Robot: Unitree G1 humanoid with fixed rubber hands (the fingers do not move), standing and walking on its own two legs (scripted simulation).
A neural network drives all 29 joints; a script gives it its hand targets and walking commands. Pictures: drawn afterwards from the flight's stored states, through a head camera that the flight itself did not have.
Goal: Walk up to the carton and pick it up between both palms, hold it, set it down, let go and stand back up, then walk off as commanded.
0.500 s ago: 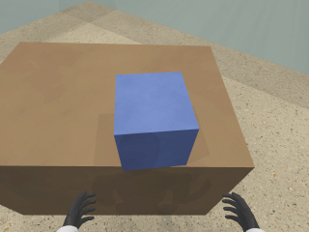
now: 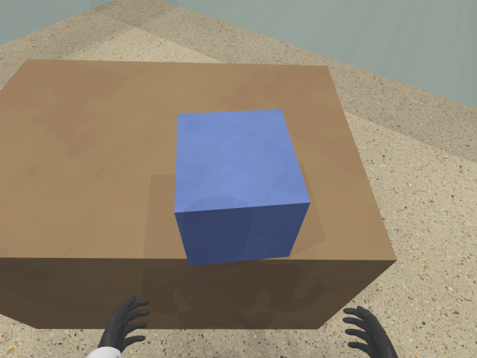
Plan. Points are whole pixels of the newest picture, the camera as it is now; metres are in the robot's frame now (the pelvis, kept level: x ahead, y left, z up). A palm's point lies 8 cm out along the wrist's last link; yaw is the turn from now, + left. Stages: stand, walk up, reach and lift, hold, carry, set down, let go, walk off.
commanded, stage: let go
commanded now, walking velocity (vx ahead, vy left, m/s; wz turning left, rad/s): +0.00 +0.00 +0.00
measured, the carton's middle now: (235, 187) +0.43 +0.04 +0.00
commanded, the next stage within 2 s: stand in 0.10 s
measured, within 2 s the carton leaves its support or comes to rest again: neither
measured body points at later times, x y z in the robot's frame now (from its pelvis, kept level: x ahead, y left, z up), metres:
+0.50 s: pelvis +0.00 +0.00 +0.00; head +0.01 +0.01 +0.45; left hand +0.10 +0.28 -0.12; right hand +0.15 -0.25 -0.10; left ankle +0.00 +0.16 -0.74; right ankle -0.03 -0.10 -0.74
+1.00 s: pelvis -0.01 +0.00 +0.00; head +0.00 +0.01 +0.45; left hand +0.08 +0.28 -0.13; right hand +0.13 -0.25 -0.11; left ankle +0.00 +0.16 -0.74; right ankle -0.03 -0.10 -0.74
